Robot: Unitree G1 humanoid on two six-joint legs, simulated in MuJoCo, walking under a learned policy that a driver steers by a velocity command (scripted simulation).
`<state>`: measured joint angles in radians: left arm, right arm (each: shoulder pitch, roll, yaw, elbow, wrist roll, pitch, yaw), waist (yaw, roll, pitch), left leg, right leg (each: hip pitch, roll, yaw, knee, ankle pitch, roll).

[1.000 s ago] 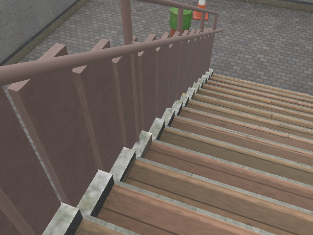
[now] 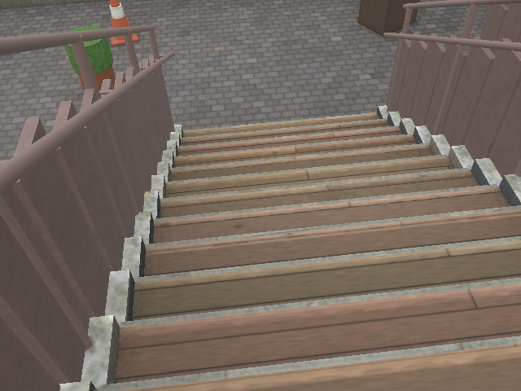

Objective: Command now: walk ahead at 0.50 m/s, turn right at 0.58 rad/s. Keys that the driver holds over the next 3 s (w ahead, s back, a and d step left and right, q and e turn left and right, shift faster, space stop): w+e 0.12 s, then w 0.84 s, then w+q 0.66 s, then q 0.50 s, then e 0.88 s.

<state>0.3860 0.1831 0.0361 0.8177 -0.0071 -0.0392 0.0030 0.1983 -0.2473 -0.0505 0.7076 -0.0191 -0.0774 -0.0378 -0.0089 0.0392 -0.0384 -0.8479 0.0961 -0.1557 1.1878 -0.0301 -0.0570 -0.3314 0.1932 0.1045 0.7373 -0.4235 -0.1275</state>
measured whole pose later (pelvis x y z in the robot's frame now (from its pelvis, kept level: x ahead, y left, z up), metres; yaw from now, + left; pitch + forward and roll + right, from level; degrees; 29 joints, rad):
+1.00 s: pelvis +0.52 -0.04 -0.31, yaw -8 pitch +2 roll +0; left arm 0.24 0.18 0.03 0.82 -0.01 -0.05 -0.06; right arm 0.44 -0.21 -0.03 0.92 0.06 -0.02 -0.03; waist -0.05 0.01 -0.02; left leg -0.51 -0.06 -0.15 1.81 -0.63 0.03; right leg -0.42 0.06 -0.02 0.63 -0.23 -0.07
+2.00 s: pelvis +1.05 -0.02 -0.61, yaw +23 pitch +2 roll +2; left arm 0.17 0.18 0.04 0.67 0.01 -0.04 -0.02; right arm 0.35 -0.23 -0.04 0.76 0.03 0.03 -0.06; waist -0.02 0.01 -0.03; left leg -0.60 -0.23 -0.22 1.79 -0.89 -0.01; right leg -0.33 0.04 0.09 0.36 -0.11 -0.03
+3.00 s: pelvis +0.98 -0.07 -0.54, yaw +7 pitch +3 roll +0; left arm 0.04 0.31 0.08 0.54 -0.04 0.10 -0.01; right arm 0.25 -0.29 -0.05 0.58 0.01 0.01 -0.07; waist -0.06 -0.01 0.03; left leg -0.50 0.27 0.20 1.14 -0.65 -0.09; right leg -0.69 0.00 0.04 1.21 -0.16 0.08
